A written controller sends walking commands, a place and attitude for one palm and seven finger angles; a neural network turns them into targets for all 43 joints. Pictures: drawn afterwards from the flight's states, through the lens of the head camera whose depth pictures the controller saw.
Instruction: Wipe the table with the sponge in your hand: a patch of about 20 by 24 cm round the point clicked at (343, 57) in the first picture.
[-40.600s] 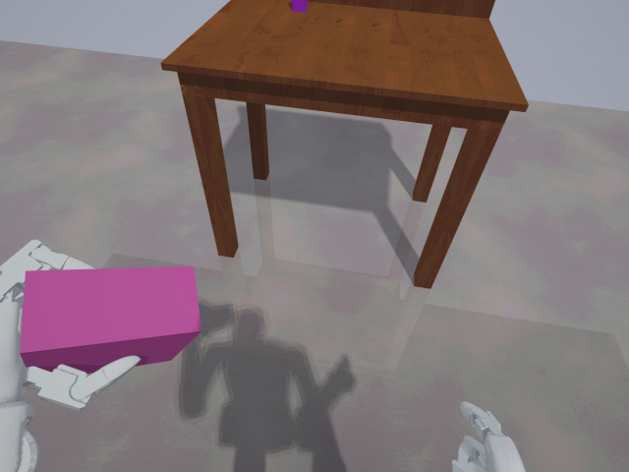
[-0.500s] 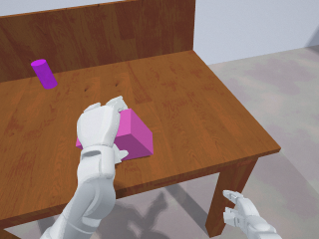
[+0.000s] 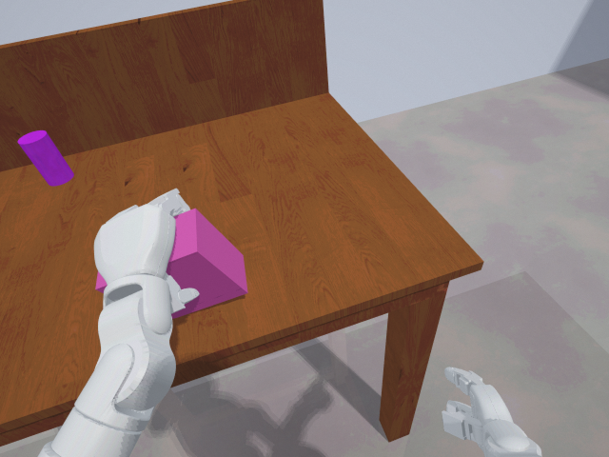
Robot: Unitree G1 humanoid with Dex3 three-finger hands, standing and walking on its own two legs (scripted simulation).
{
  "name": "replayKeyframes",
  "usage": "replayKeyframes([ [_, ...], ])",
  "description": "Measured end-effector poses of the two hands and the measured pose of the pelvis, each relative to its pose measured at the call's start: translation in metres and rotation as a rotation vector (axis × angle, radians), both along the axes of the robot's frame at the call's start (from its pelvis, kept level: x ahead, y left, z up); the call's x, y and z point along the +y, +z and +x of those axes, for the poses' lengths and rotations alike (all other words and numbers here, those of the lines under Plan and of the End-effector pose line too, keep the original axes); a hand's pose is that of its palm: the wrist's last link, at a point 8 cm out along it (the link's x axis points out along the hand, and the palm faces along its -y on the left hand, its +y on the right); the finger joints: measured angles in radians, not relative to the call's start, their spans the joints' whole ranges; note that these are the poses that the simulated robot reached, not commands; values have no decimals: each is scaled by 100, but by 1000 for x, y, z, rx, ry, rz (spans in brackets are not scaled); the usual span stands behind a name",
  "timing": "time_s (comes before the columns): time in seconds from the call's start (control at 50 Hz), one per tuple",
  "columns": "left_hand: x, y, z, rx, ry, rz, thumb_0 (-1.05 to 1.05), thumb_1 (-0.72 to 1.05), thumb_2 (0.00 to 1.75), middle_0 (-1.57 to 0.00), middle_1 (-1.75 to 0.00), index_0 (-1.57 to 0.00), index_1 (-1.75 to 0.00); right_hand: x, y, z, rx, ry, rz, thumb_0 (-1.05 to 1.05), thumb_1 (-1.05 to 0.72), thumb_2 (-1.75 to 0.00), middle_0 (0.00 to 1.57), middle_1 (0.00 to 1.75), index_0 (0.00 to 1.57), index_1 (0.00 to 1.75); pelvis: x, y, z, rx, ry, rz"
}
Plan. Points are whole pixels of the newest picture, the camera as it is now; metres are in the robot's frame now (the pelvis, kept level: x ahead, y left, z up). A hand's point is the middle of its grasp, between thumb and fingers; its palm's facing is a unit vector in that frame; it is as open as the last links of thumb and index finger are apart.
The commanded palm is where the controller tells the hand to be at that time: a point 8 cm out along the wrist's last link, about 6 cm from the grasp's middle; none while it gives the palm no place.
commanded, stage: slide back across to the middle lane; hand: left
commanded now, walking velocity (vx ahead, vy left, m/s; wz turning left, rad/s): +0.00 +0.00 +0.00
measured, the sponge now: (188, 276) +0.31 +0.21 +0.10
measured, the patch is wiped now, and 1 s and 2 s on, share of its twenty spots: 0.95 0.95 0.95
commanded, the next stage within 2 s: wipe forward along the middle lane in 0.42 s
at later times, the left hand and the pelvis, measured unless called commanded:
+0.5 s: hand (96, 285) +0.25 +0.28 +0.16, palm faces +0.25 -0.16 -0.96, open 10.4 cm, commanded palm +0.20 +0.28 +0.21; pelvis -0.02 +0.01 +0.00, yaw +1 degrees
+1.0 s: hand (104, 274) +0.27 +0.29 +0.14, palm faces +0.08 -0.04 -1.00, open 10.4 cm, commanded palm +0.25 +0.30 +0.19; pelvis -0.02 +0.02 +0.01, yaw +2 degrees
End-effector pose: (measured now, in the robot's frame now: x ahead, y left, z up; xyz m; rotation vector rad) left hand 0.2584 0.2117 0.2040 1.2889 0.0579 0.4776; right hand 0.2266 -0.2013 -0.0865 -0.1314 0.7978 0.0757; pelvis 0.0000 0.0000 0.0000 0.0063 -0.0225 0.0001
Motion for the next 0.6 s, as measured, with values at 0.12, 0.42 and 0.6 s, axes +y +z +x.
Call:
replayKeyframes([
  [0.12,14,4,-11,-6,24,-27,0,-50,103,-62,-135,-69,-131,-8,6,0,-24,-12,-32,1,-90,-90,19,30,20,30,-2,0,-2,-6,-6,0],
  [0.42,59,6,-38,66,114,-3,-1,-51,103,-64,-133,-70,-130,15,15,1,-76,19,-55,1,-90,-90,19,30,20,30,10,2,-13,-31,10,-1],
  [0.6,70,2,-43,114,96,22,-1,-51,103,-65,-133,-71,-129,41,18,1,-95,64,-52,1,-90,-90,20,30,20,30,20,3,-18,-40,25,-3],
])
